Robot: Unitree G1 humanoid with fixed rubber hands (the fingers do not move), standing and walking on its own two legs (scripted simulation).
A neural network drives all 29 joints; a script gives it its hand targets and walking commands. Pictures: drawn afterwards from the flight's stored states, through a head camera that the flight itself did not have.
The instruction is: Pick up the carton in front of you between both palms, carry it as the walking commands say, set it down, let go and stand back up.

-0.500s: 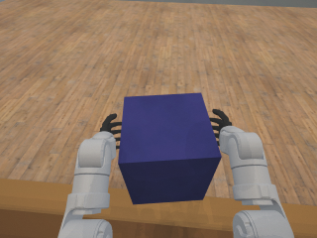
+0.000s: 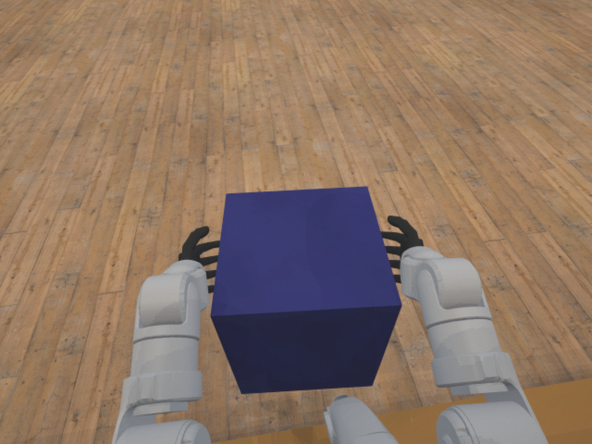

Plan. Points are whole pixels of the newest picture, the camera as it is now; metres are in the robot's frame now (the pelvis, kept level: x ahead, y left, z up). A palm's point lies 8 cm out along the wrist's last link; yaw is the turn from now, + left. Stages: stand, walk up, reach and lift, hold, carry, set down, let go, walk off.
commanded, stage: carry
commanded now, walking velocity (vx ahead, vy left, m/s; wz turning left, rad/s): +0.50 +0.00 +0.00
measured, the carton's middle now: (302, 293) +0.34 -0.05 -0.01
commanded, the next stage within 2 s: none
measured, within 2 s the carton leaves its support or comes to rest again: neither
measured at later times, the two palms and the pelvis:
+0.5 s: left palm (188, 186) +0.77 +0.16 -0.13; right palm (303, 172) +0.78 -0.14 -0.14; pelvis +0.43 -0.02 -0.22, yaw -1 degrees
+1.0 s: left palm (211, 128) +1.16 +0.11 -0.21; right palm (296, 117) +1.16 -0.19 -0.21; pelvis +0.82 -0.03 -0.28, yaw +0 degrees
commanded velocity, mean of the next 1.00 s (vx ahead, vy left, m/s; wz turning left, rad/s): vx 0.50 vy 0.00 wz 0.00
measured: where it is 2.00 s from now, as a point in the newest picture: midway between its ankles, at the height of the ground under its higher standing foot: (259, 227)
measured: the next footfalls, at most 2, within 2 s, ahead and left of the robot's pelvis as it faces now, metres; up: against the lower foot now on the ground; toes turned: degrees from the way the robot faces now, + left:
right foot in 0.16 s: +0.27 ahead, -0.09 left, -0.17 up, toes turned -1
left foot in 0.54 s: +0.66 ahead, +0.07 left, -0.33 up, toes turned +2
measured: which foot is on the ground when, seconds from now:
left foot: down 0.00-0.16, up 0.18-0.52, down 0.54-0.92, up 0.94-1.00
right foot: up 0.00-0.14, down 0.16-0.54, up 0.56-0.90, down 0.92-1.00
